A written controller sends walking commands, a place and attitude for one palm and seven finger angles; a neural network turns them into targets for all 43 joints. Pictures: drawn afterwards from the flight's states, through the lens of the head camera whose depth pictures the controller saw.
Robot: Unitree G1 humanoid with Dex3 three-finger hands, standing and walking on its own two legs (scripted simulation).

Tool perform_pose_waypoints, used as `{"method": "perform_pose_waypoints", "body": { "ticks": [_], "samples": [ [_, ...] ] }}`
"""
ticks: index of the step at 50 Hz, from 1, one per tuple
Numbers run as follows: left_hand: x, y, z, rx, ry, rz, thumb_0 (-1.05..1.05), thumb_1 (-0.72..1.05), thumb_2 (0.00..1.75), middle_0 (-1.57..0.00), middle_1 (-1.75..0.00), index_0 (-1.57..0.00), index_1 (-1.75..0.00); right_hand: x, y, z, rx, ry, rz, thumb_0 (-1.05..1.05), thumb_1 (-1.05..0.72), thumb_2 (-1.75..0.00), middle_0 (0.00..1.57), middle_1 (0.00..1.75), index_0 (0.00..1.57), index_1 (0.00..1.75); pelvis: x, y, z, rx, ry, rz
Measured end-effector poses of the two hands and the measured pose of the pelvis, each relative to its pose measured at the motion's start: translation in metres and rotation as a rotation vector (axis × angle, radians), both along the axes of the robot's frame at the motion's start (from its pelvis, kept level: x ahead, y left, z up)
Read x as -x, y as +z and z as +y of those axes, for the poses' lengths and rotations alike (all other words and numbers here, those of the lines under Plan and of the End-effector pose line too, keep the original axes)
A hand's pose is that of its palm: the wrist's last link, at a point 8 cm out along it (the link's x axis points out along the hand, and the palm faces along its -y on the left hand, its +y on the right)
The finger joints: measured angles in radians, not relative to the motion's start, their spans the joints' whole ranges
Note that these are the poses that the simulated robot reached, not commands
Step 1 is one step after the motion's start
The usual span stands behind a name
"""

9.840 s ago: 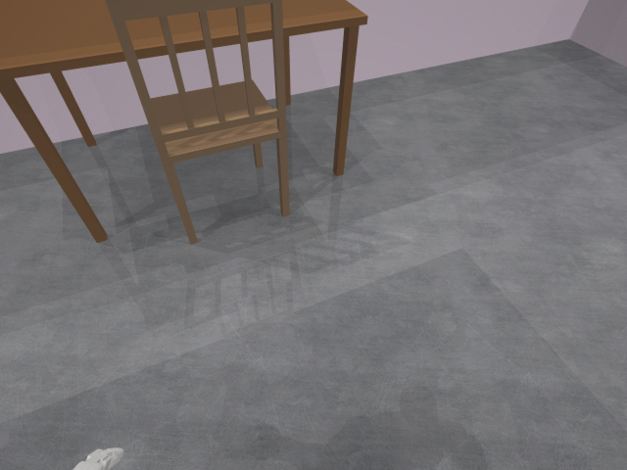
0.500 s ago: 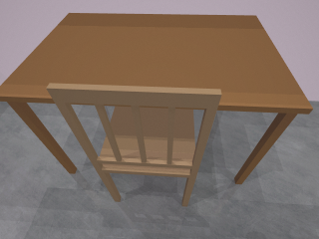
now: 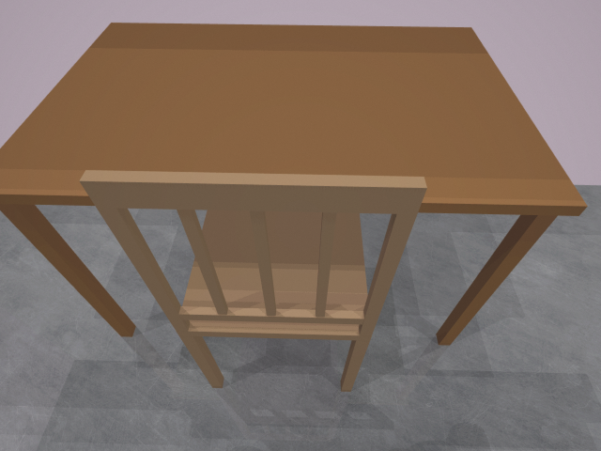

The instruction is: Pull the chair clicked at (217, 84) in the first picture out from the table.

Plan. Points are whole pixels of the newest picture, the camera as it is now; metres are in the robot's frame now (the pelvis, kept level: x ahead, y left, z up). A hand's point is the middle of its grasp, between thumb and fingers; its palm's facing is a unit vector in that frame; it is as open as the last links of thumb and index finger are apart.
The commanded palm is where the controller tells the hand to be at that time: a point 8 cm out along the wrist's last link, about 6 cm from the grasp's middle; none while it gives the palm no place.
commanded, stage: come to a stop and stand still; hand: left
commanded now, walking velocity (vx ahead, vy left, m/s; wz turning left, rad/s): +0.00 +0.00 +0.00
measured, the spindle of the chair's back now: (265, 269) +0.41 +0.09 -0.07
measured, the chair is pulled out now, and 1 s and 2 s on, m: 0.00 0.00 0.00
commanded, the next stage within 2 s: look again from close up in 0.26 s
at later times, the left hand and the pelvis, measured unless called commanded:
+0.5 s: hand out of the picture +0.01 +0.18 -0.17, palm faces +0.01 -0.97 -0.24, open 7.4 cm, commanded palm none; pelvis +0.01 +0.00 +0.00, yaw +0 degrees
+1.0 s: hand out of the picture +0.02 +0.16 -0.17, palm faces +0.00 -0.98 -0.21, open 7.4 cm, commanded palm none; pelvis +0.01 -0.01 +0.00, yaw +0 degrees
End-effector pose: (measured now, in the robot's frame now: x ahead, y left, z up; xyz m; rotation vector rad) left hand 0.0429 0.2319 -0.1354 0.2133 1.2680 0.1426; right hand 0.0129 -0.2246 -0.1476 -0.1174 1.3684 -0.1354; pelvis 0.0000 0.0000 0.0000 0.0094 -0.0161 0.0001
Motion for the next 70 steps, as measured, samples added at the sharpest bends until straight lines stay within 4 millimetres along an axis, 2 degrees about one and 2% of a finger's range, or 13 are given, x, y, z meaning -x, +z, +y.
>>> {"method": "perform_pose_waypoints", "body": {
  "ticks": [11,19,45,62,63,65,68,70],
  "samples": [
    [0.025,-0.002,0.001,0.006,0.03,0.077,0.0,0.91,0.9,-0.2,-0.29,-0.2,-0.3,-0.023,0.003,-0.001,0.011,0.009,-0.042,0.0,-0.92,-0.9,0.2,0.29,0.2,0.3,-0.007,0.002,0.003,-0.005,-0.009,-0.003],
    [0.035,0.0,0.0,0.0,0.043,0.103,0.0,0.91,0.9,-0.2,-0.29,-0.2,-0.3,-0.028,0.002,-0.003,0.009,0.013,-0.045,0.0,-0.92,-0.9,0.2,0.29,0.2,0.3,-0.01,0.003,0.001,-0.007,-0.01,-0.003],
    [0.028,-0.002,-0.022,0.023,0.034,0.094,0.0,0.91,0.9,-0.2,-0.29,-0.2,-0.3,0.011,0.0,-0.002,-0.017,-0.023,0.059,0.0,-0.91,-0.9,0.2,0.29,0.2,0.3,-0.011,0.003,-0.012,-0.004,-0.007,0.007],
    [0.031,-0.003,-0.029,0.025,0.033,0.099,0.0,0.91,0.9,-0.2,-0.29,-0.2,-0.3,0.016,-0.001,-0.004,-0.021,-0.033,0.073,0.0,-0.92,-0.9,0.2,0.29,0.2,0.3,-0.012,0.003,-0.017,0.005,-0.009,0.018],
    [0.024,0.002,-0.025,0.021,0.077,0.06,0.01,0.92,0.9,-0.2,-0.29,-0.2,-0.3,0.013,0.001,-0.007,-0.007,-0.034,0.045,0.01,-0.92,-0.9,0.2,0.29,0.2,0.3,-0.012,0.002,-0.017,0.008,-0.007,0.019],
    [-0.013,0.031,-0.011,-0.013,0.124,-0.187,0.03,0.94,0.9,-0.2,-0.29,-0.2,-0.3,-0.001,0.008,-0.016,0.044,-0.019,-0.089,0.01,-0.93,-0.9,0.2,0.3,0.2,0.3,-0.01,0.0,-0.017,0.002,-0.002,0.02],
    [-0.074,0.085,-0.002,-0.038,0.111,-0.598,0.04,0.92,0.89,-0.2,-0.29,-0.2,-0.3,-0.037,0.018,-0.032,0.091,0.013,-0.319,0.02,-0.93,-0.9,0.2,0.3,0.2,0.3,-0.004,-0.006,-0.016,0.003,0.036,0.04],
    [-0.108,0.112,-0.003,-0.017,0.068,-0.837,0.03,0.89,0.88,-0.19,-0.29,-0.19,-0.29,-0.064,0.022,-0.043,0.117,0.046,-0.45,0.02,-0.92,-0.9,0.2,0.3,0.2,0.3,0.003,-0.014,-0.015,0.008,0.05,0.077]
  ]
}}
